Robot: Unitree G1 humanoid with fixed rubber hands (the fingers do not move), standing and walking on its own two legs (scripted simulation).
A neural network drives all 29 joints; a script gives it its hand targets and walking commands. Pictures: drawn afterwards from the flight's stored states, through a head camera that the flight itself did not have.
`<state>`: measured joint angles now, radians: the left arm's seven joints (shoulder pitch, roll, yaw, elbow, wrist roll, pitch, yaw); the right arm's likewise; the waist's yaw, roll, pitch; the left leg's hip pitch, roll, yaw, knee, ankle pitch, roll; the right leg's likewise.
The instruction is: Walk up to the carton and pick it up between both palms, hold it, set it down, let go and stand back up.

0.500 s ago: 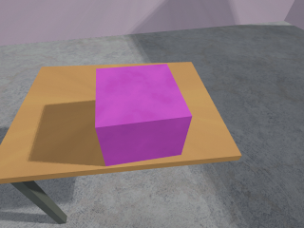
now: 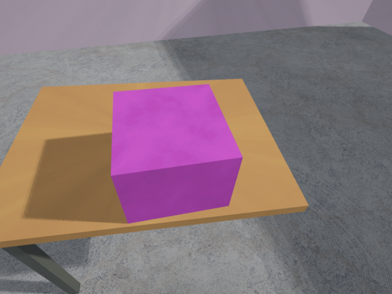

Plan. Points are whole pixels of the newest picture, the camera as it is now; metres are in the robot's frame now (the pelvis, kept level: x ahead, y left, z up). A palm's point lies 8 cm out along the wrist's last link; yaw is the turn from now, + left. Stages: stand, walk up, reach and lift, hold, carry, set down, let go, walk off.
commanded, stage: stand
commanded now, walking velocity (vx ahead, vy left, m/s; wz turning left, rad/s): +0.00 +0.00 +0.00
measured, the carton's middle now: (171, 149) +0.50 +0.07 -0.01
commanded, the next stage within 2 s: none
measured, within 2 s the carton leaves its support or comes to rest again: neither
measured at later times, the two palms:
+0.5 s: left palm out of the picture +0.05 +0.26 -0.12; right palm out of the picture +0.05 -0.26 -0.11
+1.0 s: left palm out of the picture +0.04 +0.26 -0.13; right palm out of the picture +0.04 -0.25 -0.12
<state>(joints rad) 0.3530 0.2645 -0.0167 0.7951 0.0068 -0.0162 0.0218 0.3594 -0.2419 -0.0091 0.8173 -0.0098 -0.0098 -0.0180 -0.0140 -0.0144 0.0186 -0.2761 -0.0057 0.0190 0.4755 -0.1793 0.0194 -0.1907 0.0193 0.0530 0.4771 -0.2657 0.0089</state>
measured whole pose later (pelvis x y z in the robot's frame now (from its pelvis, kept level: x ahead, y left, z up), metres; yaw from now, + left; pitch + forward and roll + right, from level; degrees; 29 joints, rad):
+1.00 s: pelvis +0.02 +0.00 +0.00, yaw +0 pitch -2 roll +0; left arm 0.35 0.25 -0.01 0.91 0.00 -0.01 0.03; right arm 0.34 -0.23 0.00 0.91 0.00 -0.01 -0.03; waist -0.01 -0.01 0.02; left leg -0.22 -0.01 0.01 0.44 -0.19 0.02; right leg -0.13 0.01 0.05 0.43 -0.27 0.01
